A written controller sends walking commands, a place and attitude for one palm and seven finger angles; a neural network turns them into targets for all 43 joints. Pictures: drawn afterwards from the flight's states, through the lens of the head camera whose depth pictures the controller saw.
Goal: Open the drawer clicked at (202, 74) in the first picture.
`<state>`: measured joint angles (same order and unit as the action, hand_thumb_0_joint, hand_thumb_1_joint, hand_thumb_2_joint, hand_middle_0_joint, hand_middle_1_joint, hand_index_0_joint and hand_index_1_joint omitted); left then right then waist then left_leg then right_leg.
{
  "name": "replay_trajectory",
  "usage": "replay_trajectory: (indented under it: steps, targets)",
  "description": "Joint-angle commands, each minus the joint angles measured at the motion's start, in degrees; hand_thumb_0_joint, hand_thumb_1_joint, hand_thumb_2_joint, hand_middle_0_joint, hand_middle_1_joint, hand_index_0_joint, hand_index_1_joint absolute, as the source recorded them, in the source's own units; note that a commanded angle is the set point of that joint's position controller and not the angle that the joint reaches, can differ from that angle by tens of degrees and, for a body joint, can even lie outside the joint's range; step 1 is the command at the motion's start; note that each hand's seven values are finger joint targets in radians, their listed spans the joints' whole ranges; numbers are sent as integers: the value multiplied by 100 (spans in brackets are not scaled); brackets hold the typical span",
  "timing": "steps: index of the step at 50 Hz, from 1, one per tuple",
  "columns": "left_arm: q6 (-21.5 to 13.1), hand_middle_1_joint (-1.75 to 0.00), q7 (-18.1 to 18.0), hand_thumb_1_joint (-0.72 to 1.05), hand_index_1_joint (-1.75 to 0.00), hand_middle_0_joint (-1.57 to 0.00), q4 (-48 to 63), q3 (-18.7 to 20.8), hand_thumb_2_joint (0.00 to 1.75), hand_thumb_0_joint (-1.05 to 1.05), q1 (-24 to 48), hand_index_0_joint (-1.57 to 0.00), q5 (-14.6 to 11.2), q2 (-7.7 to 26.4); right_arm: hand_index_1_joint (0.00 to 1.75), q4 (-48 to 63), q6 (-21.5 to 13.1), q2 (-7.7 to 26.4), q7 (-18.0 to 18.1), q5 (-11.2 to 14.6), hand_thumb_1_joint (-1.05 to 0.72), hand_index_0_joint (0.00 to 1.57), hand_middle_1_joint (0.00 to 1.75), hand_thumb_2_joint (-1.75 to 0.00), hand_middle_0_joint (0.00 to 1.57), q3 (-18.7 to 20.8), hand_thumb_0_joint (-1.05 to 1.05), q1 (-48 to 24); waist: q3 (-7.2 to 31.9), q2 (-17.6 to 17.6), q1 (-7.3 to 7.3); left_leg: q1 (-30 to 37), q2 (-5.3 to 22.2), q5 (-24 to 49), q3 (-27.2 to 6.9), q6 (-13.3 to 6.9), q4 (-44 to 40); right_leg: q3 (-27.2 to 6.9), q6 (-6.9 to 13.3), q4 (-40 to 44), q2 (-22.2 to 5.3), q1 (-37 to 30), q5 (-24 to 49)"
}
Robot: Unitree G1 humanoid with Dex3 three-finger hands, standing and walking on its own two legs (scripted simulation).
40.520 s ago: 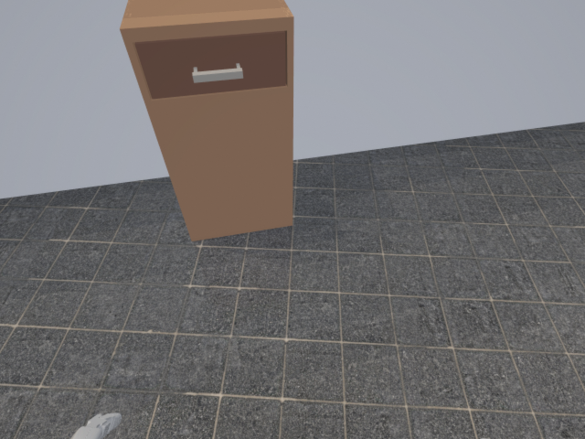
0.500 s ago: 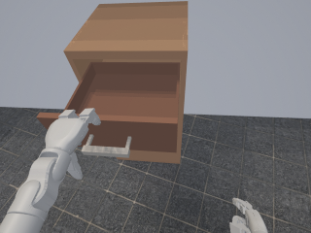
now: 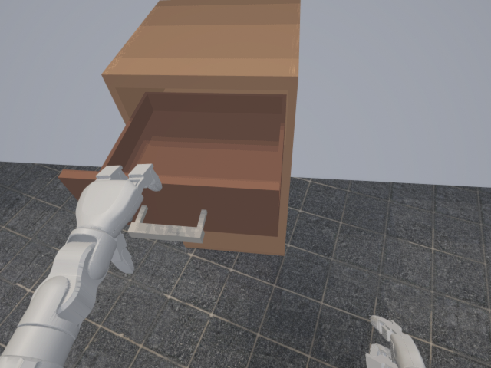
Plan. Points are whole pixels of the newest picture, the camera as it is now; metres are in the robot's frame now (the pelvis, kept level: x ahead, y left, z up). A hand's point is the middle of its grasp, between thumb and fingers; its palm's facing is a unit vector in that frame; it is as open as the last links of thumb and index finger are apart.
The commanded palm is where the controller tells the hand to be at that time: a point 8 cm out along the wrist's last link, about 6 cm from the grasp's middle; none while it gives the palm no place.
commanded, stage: move the hooked fingers above the handle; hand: left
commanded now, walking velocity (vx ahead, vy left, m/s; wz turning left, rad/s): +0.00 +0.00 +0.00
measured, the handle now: (169, 222) +0.35 +0.20 -0.01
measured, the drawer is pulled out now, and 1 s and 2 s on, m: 0.28 0.16 0.12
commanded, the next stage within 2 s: none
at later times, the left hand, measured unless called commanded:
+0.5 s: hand (144, 192) +0.37 +0.24 +0.06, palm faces -0.01 -0.06 -1.00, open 14.5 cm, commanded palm +0.36 +0.22 +0.09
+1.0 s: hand (183, 185) +0.44 +0.20 +0.01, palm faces +0.03 -0.03 -1.00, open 13.6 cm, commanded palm +0.42 +0.21 +0.06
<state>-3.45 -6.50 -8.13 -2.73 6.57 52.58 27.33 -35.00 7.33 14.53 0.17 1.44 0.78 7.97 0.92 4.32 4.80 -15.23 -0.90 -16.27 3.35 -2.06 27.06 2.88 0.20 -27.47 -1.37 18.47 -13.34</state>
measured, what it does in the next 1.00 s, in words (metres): stands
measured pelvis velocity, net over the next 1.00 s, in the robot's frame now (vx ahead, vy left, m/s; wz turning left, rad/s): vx -0.03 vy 0.01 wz -0.01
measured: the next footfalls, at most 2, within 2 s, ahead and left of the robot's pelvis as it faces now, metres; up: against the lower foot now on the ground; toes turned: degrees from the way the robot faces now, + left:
none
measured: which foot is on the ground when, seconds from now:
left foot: down 0.00-1.00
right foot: down 0.00-1.00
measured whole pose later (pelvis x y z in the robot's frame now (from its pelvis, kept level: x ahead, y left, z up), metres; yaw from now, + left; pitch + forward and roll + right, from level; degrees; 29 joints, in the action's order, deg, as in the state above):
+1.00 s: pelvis -0.03 +0.01 -0.03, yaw -1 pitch +15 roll +0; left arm -5.1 -23.3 -54.7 -4.6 41.3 61.3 23.8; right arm -40.1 7.4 14.7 -0.2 0.2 1.9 14.3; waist 5.5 3.2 -4.2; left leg -37.2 -0.6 -19.8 4.2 -2.9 41.5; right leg 2.0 -0.1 -40.2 -1.8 40.0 -15.6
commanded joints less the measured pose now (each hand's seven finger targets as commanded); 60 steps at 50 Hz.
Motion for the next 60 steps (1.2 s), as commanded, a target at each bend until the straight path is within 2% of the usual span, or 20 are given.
replay_trajectory:
  steps: [1, 7, 9, 13, 14, 17, 19, 25, 28, 29, 31, 34, 35, 38, 41, 44, 50, 53, 54, 60]
  targets:
    - [91, -120, -8, -50, -120, -30, 43, 446, 30, 0, 1948, -30, 135, 1109, 30, 742, -244, 654, 69, 26, -90, 20, 30, -90, 20, 235, 0, -250, 1140, -661, -321, 100, 62, 1283, -132, -1, -254, -232, 207, 260, 105, -510, 912]
    - [69, -120, 149, -50, -120, -30, -849, 140, 30, 0, 2668, -30, 247, 1005, 30, 699, -191, 677, 103, 44, -90, 20, 30, -90, 20, 211, 0, -93, 1125, -608, -444, -222, -5, 849, -61, -30, -74, -267, 196, 202, 72, -242, 599]
    - [37, -120, 198, -50, -120, -30, -1218, 260, 30, 0, 2849, -30, 276, 1191, 30, 678, -169, 733, 104, 59, -90, 20, 30, -90, 20, 223, 0, 13, 1072, -695, -463, -405, -6, 730, -61, -32, -14, -287, 203, 174, 82, -169, 482]
    - [-68, -120, 261, -50, -120, -30, -1576, -74, 30, 0, 3151, -30, 357, 864, 30, 721, -120, 720, 74, 37, -90, 20, 30, -90, 20, 263, 0, 171, 1285, -565, -501, -499, -33, 707, -60, -29, 149, -253, 228, 3, 91, 33, 449]
    - [-101, -120, 267, -50, -120, -30, -1638, 14, 30, 0, 3153, -30, 354, 955, 30, 743, -106, 749, 63, 43, -90, 20, 30, -90, 20, 285, 0, 228, 1356, -558, -486, -542, -28, 710, -65, -28, 175, -274, 239, -18, 98, 13, 448]
    - [-173, -120, 268, -50, -120, -30, -1870, -349, 30, 0, 3369, -30, 371, 553, 30, 768, -85, 732, 36, 30, -90, 20, 30, -90, 20, 318, 0, 339, 1390, -663, -561, -662, -32, 547, -58, -40, 274, -269, 230, -79, 97, 215, 296]
    - [-213, -120, 243, -50, -120, -30, -2199, -199, 30, 0, 3406, -30, 384, 738, 30, 726, -58, 803, 36, 37, -90, 20, 30, -90, 20, 335, 0, 450, 1252, -793, -578, -859, -26, 389, -65, -44, 306, -293, 236, -83, 102, 307, 143]
    - [-369, -120, 132, -50, -120, -30, -2435, -413, 30, 0, 3957, -30, 486, 523, 30, 660, -40, 810, 4, 12, -90, 20, 30, -90, 20, 422, 0, 755, 1546, -655, -655, -900, -20, 302, -95, -53, 433, -276, 257, -231, 128, 588, -43]
    - [-462, -120, 68, -50, -120, -30, -2525, -540, 30, 0, 4299, -30, 449, 346, 30, 600, -35, 814, 5, 16, -90, 20, 30, -90, 20, 432, 0, 858, 1447, -747, -753, -977, 1, 181, -141, -48, 471, -239, 261, -276, 137, 832, -156]
    - [-595, -120, -8, -50, -120, -30, -2422, -225, 30, 0, 4465, -30, 384, 675, 30, 587, -53, 843, 46, 3, -90, 20, 30, -90, 20, 451, 0, 884, 1562, -821, -720, -1026, 7, 135, -162, -71, 488, -284, 256, -275, 123, 746, -215]
    - [-928, -120, -299, -50, -120, -30, -1932, 393, 30, 0, 5014, -30, 329, 1346, 30, 604, -98, 834, 139, -31, -90, 20, 30, -90, 20, 468, 0, 900, 2105, -530, -658, -950, -24, 283, -201, -107, 544, -366, 256, -376, 99, 461, -106]
    - [-1286, -120, -1040, -50, -120, -30, -1426, 1286, 30, 0, 5624, -30, 563, 2382, 30, 503, -149, 819, 277, -139, -90, 20, 30, -90, 20, 466, 0, 932, 2794, -144, -591, -921, -38, 706, -296, -107, 678, -380, 272, -659, 133, 251, 238]
    - [-1297, -120, -1319, -50, -120, -30, -1379, 1392, 30, 0, 5625, -30, 670, 2441, 30, 494, -161, 756, 290, -150, -90, 20, 30, -90, 20, 449, 0, 904, 2885, 41, -598, -938, -49, 865, -317, -92, 715, -358, 292, -750, 163, 278, 395]
    - [-993, -120, -1805, -50, -120, -30, -2088, 792, 30, 0, 5491, -30, 730, 1518, 30, 239, -256, 730, 182, -159, -90, 20, 30, -90, 20, 473, 0, 936, 2708, 167, -850, -816, 18, 1093, -291, -26, 888, -194, 288, -878, 193, 873, 568]
    - [-547, -120, -1937, -50, -120, -30, -2960, 669, 30, 0, 5622, -30, 620, 1410, 30, 38, -257, 861, 68, -132, -90, 20, 30, -90, 20, 474, 0, 1061, 2463, -129, -983, -1031, 56, 853, -288, -6, 860, -113, 247, -840, 202, 1155, 348]
    - [-165, -120, -2055, -50, -120, -30, -3316, 672, 30, 0, 6073, -30, 770, 1606, 30, -52, -199, 912, 30, -139, -90, 20, 30, -90, 20, 466, 0, 1106, 2822, -152, -1029, -988, 55, 1012, -271, -19, 871, -109, 233, -898, 210, 1034, 468]
    - [384, -120, -1721, -50, -120, -30, -4303, 423, 30, 0, 6012, -30, 884, 1442, 30, 15, -74, 932, 34, -109, -90, 20, 30, -90, 20, 408, 0, 1226, 2813, -510, -1023, -1236, 34, 1104, -171, -65, 841, -150, 198, -848, 183, 685, 817]
    - [386, -120, -1391, -50, -120, -30, -4625, 154, 30, 0, 5843, -30, 826, 1093, 30, 92, -61, 945, 60, -97, -90, 20, 30, -90, 20, 408, 0, 1310, 2537, -684, -1066, -1346, 56, 1055, -113, -75, 828, -152, 190, -787, 187, 722, 888]
    - [353, -120, -1284, -50, -120, -30, -4777, 251, 30, 0, 5666, -30, 817, 1165, 30, 104, -49, 961, 65, -102, -90, 20, 30, -90, 20, 401, 0, 1328, 2444, -655, -1008, -1397, 59, 1070, -113, -76, 827, -160, 211, -778, 186, 724, 909]
    - [-127, -120, -994, -50, -120, -30, -4479, 88, 30, 0, 5957, -30, 892, 1102, 30, 207, -89, 992, 165, -134, -90, 20, 30, -90, 20, 420, 0, 1569, 2336, -633, -1173, -1541, 63, 853, -119, -113, 1003, -222, 211, -827, 215, 1044, 712]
